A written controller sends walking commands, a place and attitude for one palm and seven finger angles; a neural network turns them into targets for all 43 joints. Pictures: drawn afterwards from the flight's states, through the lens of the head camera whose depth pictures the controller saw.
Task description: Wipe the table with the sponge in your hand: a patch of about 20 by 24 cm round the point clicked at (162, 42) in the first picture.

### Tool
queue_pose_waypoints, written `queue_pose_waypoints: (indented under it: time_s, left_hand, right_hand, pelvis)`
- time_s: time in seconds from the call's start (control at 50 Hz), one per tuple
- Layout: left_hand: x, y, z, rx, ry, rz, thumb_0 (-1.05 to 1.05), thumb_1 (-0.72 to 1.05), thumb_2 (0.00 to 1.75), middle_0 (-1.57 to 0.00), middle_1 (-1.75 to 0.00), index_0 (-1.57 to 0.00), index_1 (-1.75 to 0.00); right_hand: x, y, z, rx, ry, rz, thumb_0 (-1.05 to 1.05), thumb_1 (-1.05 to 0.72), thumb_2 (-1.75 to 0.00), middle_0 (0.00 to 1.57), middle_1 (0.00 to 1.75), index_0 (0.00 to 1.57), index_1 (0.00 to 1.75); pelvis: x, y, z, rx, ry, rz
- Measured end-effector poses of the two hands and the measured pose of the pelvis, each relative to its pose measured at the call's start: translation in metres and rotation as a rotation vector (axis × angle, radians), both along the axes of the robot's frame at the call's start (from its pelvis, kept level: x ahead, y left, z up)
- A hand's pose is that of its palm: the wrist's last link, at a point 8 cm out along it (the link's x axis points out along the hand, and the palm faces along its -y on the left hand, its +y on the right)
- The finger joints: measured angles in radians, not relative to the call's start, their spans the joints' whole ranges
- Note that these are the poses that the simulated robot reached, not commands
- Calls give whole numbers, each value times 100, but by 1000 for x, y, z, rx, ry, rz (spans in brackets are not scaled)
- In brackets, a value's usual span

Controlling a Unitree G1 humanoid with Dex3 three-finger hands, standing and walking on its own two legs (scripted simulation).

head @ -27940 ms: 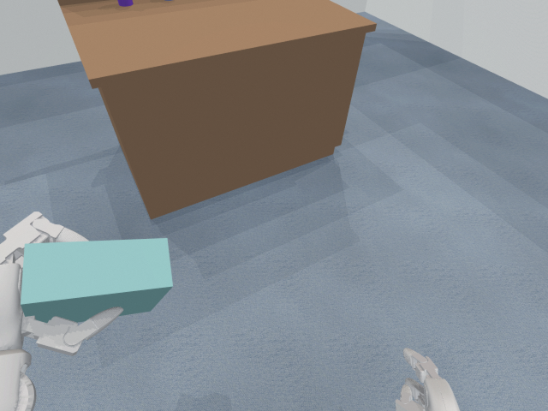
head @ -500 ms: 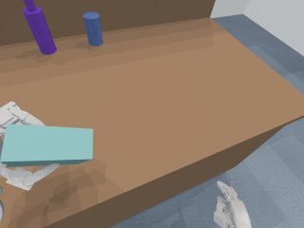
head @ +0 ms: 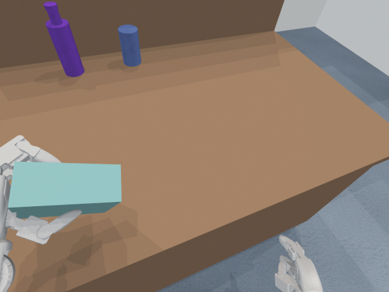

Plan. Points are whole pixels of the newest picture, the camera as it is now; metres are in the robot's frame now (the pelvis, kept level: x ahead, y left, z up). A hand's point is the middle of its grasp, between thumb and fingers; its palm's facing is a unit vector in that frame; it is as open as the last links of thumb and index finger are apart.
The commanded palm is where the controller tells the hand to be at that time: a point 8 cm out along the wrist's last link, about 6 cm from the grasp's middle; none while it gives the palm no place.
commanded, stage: look again from close up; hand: left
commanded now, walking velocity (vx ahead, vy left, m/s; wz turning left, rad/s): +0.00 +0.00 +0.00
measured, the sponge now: (84, 191) +0.24 +0.21 +0.13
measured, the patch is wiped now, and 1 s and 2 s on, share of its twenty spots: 0.00 0.00 0.00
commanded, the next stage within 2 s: turn the palm down, sponge in hand in 0.26 s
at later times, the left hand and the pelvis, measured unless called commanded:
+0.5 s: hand (21, 161) +0.24 +0.27 +0.20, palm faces +0.41 -0.79 -0.46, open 10.0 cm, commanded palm +0.15 +0.27 +0.18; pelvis -0.01 -0.02 -0.01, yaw +0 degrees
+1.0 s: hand (60, 208) +0.20 +0.22 +0.15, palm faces +0.27 -0.57 -0.78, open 10.0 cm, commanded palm +0.15 +0.24 +0.19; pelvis -0.02 -0.08 -0.02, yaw +2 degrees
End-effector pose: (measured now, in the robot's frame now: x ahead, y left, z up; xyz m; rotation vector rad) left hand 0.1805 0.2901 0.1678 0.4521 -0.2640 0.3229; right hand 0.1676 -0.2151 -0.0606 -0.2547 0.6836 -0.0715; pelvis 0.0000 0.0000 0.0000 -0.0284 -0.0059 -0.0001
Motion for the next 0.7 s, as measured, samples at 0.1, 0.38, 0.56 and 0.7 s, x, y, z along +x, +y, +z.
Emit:
queue_pose_waypoints:
  time_s: [0.1, 0.38, 0.56, 0.7]
  left_hand:
    - [-3, -2, -3, -6, 21, 6, 0, -49, 103, -75, -135, -75, -135]
    - [-3, -13, 6, 56, 12, -21, 0, -49, 103, -76, -134, -75, -134]
    - [3, 1, 36, 106, 107, 64, 0, -49, 103, -75, -135, -75, -135]
    - [-32, -39, 9, 203, 202, 29, 0, -49, 103, -75, -135, -75, -135]
  right_hand:
    - [-10, -5, -4, 2, 19, -15, 1, -90, -90, 20, 30, 20, 30]
    - [-15, -15, -5, -4, 9, -21, 1, -90, -90, 20, 30, 20, 30]
    - [9, -23, -11, 40, -42, 94, 2, -90, -90, 20, 30, 20, 30]
    - [27, -34, -8, 22, -103, 113, 1, -90, -90, 20, 30, 20, 30]
  pelvis:
    - [-2, -1, 0, 1, -2, -1]
    - [-7, -10, 0, 2, -3, 9]
    - [-15, -23, -8, 29, -15, 0]
    - [-22, -44, -15, 36, -15, 22]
